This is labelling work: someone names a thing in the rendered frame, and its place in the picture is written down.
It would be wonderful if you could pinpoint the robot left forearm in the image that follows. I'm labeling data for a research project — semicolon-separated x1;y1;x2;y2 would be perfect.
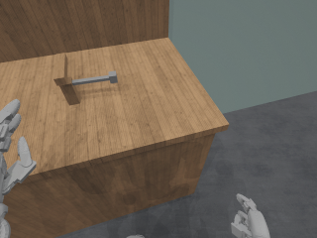
0;203;11;238

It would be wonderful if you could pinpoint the counter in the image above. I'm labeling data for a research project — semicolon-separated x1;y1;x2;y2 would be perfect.
0;0;230;238

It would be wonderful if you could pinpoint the right robot hand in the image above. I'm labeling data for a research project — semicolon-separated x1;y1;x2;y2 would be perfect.
231;193;270;238

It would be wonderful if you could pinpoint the left robot hand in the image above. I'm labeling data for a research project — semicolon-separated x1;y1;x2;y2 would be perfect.
0;99;37;203

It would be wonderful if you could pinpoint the tap lever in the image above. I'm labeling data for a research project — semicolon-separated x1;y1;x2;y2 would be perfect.
71;70;118;85

